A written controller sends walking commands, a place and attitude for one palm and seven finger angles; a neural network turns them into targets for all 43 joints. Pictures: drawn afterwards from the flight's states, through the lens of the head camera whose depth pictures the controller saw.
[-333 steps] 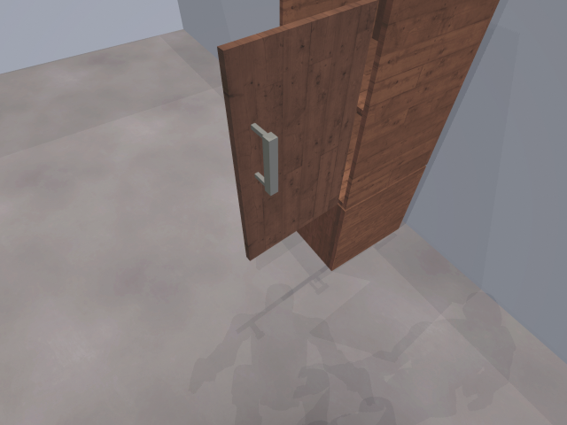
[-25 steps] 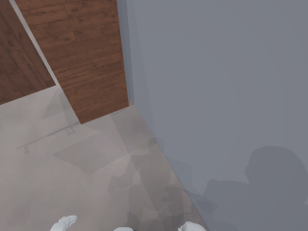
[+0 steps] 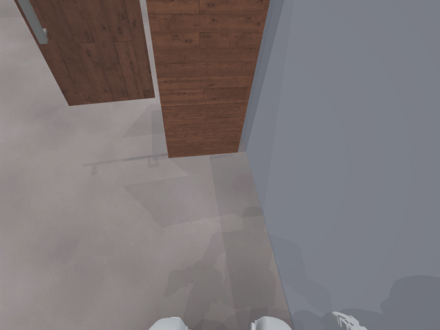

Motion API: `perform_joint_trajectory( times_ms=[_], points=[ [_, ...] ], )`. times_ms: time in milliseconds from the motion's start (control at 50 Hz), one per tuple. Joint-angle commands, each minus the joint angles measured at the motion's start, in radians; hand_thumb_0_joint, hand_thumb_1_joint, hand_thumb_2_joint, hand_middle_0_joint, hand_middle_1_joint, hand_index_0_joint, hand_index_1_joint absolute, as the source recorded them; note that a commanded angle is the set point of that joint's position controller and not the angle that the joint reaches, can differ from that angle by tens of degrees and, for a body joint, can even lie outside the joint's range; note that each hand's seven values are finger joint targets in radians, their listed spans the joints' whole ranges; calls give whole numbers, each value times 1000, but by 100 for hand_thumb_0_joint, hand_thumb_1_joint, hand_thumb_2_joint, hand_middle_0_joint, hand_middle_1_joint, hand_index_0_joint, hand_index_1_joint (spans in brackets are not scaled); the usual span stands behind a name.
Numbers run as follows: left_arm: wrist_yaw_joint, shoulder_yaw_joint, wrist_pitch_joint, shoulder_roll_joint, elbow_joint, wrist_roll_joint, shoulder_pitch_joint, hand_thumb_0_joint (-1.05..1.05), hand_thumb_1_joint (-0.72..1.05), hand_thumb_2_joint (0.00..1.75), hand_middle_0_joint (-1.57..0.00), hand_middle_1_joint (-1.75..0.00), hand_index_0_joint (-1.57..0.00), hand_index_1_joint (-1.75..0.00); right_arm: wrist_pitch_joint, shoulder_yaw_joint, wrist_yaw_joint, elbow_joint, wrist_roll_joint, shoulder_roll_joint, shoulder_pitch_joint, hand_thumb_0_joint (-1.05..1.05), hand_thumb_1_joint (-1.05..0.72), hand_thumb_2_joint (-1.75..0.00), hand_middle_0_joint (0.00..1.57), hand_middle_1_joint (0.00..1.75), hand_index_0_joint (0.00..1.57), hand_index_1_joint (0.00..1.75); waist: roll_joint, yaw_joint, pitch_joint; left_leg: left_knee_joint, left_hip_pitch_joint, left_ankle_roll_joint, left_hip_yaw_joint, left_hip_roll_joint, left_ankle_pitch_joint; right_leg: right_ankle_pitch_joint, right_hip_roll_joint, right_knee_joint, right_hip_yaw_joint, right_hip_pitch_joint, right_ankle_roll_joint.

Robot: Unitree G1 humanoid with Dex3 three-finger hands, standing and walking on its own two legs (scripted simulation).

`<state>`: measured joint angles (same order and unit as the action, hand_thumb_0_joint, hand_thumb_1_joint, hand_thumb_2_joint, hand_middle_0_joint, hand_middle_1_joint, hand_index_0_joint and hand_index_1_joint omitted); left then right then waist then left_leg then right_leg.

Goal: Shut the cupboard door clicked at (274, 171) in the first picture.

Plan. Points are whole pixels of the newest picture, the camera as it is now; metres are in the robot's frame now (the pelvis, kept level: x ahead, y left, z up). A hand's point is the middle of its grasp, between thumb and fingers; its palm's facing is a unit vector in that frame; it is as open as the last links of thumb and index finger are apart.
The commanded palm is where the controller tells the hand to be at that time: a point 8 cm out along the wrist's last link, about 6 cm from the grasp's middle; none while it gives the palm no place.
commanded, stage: turn to face it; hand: left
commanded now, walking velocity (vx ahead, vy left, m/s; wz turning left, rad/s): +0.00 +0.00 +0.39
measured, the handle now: (33, 14) +0.87 +0.60 +0.04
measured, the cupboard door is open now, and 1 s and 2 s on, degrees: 94 94 94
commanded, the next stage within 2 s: take the last steps up to it in 0.34 s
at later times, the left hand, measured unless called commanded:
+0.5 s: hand out of the picture +0.03 +0.17 -0.16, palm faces +0.22 -0.96 -0.20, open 7.3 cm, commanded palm none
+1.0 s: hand out of the picture +0.10 +0.20 -0.15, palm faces +0.35 -0.91 -0.23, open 7.3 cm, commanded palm none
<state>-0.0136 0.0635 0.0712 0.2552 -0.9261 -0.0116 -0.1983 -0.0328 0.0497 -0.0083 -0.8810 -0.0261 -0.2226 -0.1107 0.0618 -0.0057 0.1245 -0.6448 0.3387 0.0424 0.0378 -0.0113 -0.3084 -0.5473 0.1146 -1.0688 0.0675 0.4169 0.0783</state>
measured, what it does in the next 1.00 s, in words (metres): steps on the spot, turning left: right foot, then left foot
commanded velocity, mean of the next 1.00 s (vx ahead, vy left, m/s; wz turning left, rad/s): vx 0.17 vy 0.08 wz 0.22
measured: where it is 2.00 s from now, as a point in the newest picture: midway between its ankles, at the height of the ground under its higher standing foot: (163, 260)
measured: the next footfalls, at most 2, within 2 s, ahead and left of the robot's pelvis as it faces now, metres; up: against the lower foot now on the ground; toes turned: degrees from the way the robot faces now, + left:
right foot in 0.26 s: +0.06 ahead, -0.15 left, +0.00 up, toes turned +4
left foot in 0.54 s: +0.04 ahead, +0.10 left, +0.00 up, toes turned +15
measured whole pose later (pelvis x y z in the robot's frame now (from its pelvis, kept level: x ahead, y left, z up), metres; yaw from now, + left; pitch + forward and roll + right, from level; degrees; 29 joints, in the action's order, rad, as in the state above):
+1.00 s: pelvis +0.10 +0.00 +0.01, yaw +18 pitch -1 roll +1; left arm 0.00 0.06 -0.04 0.17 -0.98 -0.02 -0.23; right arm -0.04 0.05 -0.02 -1.07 -0.03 -0.20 -0.31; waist -0.03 0.00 0.05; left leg -1.03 0.41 0.00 0.02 0.00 -0.38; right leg -0.30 0.08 -0.54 0.13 0.22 0.00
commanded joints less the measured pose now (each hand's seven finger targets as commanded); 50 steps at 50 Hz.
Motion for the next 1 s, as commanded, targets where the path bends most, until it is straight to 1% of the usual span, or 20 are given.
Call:
perform_joint_trajectory(
  times_ms=[0,180,200,240,260,320,380,480,500,520,540,600,660,760,820,840,860,880,900,980],
  points=[
    [5,23,-33,66,91,-4,29,0,90,90,-20,-30,-20,-30,17,48,26,36,-2,-194,-53,0,-90,-90,20,30,20,30,-219,24,-156,301,-155,122,-279,254,351,95,-12,-24,-57,98,-5],
    [0,15,-51,50,57,1,-52,0,90,90,-20,-30,-20,-30,1,50,20,24,1,-178,-28,0,-90,-90,20,30,20,30,-197,-14,-159,248,-15,84,-303,191,230,242,-99,494,-2,-238,-30],
    [-6,21,-61,73,49,-1,-85,0,90,90,-20,-30,-20,-30,2,46,17,27,8,-157,-22,0,-90,-90,20,30,20,30,-146,-32,-161,186,36,45,-277,148,185,311,-65,631,-33,-328,-38],
    [-14,41,-78,204,52,-19,-96,0,90,90,-20,-30,-20,-30,3,31,6,54,18,-62,-36,0,-90,-90,20,30,20,30,220,-37,-143,-177,202,-66,-55,-61,-238,410,315,812,-404,-366,-205],
    [-15,34,-82,192,63,-14,-94,0,90,90,-20,-30,-20,-30,-7,38,4,46,11,-93,-21,0,-90,-90,20,30,20,30,137,-46,-147,-361,168,-61,-97,-27,-279,397,347,819,-405,-256,-266],
    [-21,23,-83,116,68,-13,-6,0,90,90,-20,-30,-20,-30,-18,39,1,9,15,-78,-28,0,-90,-90,20,30,20,30,183,5,-105,-475,184,-77,-75,18,-192,663,218,740,-198,-254,-234],
    [-18,23,-87,126,43,-17,-59,0,90,90,-20,-30,-20,-30,-9,20,-2,-3,19,-39,5,0,-90,-90,20,30,20,30,146,-23,-124,-250,112,-87,-4,5,-198,847,190,684,-115,-324,-214],
    [-7,38,-81,150,5,-5,-66,0,90,90,-20,-30,-20,-30,17,8,0,-47,11,-43,-85,0,-90,-90,20,30,20,30,99,9,-145,175,-149,-70,47,-11,34,522,174,613,-81,-235,-135],
    [1,36,-76,124,15,1,-52,0,90,90,-20,-30,-20,-30,27,17,1,-57,7,-92,-122,0,-90,-90,20,30,20,30,-23,29,-153,254,-252,-39,-32,50,51,337,133,524,-38,-124,-96],
    [13,30,-72,68,37,2,-52,0,90,90,-20,-30,-20,-30,32,41,5,-56,-5,-180,-173,0,-90,-90,20,30,20,30,-276,50,-170,302,-355,61,-314,251,58,86,8,317,62,71,-39],
    [16,16,-71,40,82,-2,23,0,90,90,-20,-30,-20,-30,26,50,16,-66,-12,-233,-255,0,-90,-90,20,30,20,30,-356,93,-149,394,-342,181,-486,383,2,-106,-50,115,66,185,-33],
    [25,18,-75,37,58,-12,104,0,90,90,-20,-30,-20,-30,49,27,32,-70,-6,-148,-226,0,-90,-90,20,30,20,30,-255,58,-79,429,-225,182,-427,304,-65,70,-2,-88,-61,250,-63],
    [38,12,-77,17,21,-11,58,0,90,90,-20,-30,-20,-30,68,17,34,-74,-2,-127,-203,0,-90,-90,20,30,20,30,-183,24,-105,416,-236,158,-295,244,93,139,-8,30,-25,171,-55],
    [41,5,-80,1,23,-11,67,0,90,90,-20,-30,-20,-30,61,21,24,-98,-3,-132,-204,0,-90,-90,20,30,20,30,-185,15,-68,428,-110,152,-248,218,-43,160,-46,319,33,-36,-54],
    [36,23,-93,25,-26,-13,-88,0,90,90,-20,-30,-20,-30,55,20,18,-99,4,-121,-163,0,-90,-90,20,30,20,30,-107,-64,-91,275,43,95,-182,141,-124,249,-68,551,43,-343,-58],
    [28,37,-102,74,-53,-19,-175,0,90,90,-20,-30,-20,-30,57,17,14,-92,12,-83,-156,0,-90,-90,20,30,20,30,13,-103,-101,108,195,41,-95,54,-183,132,33,669,-82,-518,-83],
    [18,58,-110,172,-70,-23,-260,0,90,90,-20,-30,-20,-30,59,9,7,-61,16,-30,-165,0,-90,-90,20,30,20,30,277,-132,-107,-181,380,-20,25,-45,-277,-42,326,851,-466,-622,-187],
    [12,58,-101,194,-67,-9,-277,0,90,90,-20,-30,-20,-30,51,17,0,-32,-2,-81,-105,0,-90,-90,20,30,20,30,207,-133,-68,-379,391,-27,-54,3,-296,-157,420,957,-592,-486,-260],
    [4,50,-108,169,-49,-10,-210,0,90,90,-20,-30,-20,-30,45,26,-1,-41,-2,-80,-89,0,-90,-90,20,30,20,30,170,-88,-15,-486,386,-34,-87,54,-195,-264,397,970,-601,-348,-271],
    [2,20,-140,51,-47,-9,-123,0,90,90,-20,-30,-20,-30,27,21,-24,-85,-5,-16,-115,0,-90,-90,20,30,20,30,95,-13,-14,-428,291,-76,-42,118,74,192,244,944,-181,-233,-177]
  ],
)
